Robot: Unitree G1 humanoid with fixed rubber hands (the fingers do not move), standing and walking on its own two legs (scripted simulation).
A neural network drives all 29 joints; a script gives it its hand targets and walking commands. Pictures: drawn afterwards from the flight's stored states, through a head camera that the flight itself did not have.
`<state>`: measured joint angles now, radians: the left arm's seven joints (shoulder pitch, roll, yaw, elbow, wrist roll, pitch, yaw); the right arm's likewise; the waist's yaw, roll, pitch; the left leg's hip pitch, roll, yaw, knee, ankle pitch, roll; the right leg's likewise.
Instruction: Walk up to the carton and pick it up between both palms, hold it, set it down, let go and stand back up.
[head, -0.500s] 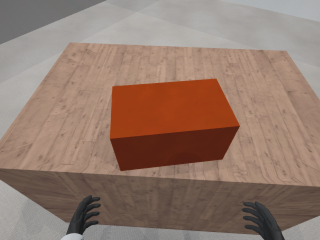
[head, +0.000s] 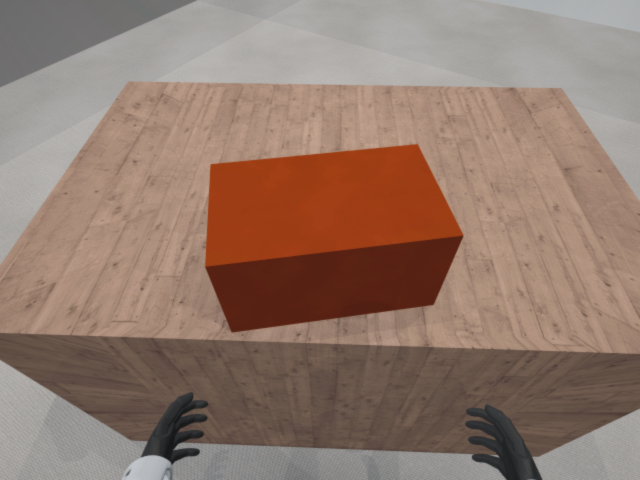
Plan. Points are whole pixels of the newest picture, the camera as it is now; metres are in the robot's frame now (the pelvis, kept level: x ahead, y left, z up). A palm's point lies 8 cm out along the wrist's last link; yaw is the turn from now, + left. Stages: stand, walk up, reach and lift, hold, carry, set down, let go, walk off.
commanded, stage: let go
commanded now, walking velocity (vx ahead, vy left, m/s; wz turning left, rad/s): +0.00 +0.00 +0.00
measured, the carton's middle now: (325, 237) +0.44 +0.03 +0.01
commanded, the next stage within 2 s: stand in 0.32 s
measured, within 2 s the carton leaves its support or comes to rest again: neither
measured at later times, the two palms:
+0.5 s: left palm out of the picture +0.11 +0.24 -0.10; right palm out of the picture +0.12 -0.26 -0.09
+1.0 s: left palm out of the picture -0.01 +0.27 -0.13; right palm out of the picture -0.01 -0.24 -0.12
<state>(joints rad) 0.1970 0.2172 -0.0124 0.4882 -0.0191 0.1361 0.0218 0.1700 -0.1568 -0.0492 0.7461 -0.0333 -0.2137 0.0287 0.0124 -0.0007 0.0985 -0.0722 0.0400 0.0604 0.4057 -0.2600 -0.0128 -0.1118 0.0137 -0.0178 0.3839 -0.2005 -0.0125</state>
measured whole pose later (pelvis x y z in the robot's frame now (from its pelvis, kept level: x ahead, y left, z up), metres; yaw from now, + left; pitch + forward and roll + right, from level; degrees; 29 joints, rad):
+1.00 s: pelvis -0.04 +0.02 -0.01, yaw +1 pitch -4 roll +0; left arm 0.37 0.25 -0.01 0.86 0.02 -0.02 0.00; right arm 0.42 -0.25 0.00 0.81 0.00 -0.03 0.00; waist 0.00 -0.01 0.00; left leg -0.18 0.00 0.05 0.48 -0.24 0.02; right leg -0.21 -0.03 -0.02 0.46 -0.19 0.02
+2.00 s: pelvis -0.02 +0.03 +0.00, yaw +0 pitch -2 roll +0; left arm 0.35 0.21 -0.03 0.98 0.01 -0.01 0.03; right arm 0.39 -0.21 0.01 0.92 0.00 -0.02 -0.02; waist 0.00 -0.01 0.01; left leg -0.16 -0.02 0.08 0.45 -0.25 0.03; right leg -0.22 -0.04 0.00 0.46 -0.20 0.03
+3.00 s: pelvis +0.00 +0.02 +0.00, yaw +1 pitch -2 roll +0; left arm 0.32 0.18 -0.03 1.07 0.00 -0.01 0.05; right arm 0.37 -0.18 0.01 1.01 0.00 -0.02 -0.04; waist 0.00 -0.01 0.03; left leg -0.13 -0.02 0.07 0.40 -0.25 0.03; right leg -0.18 -0.04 -0.01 0.42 -0.21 0.03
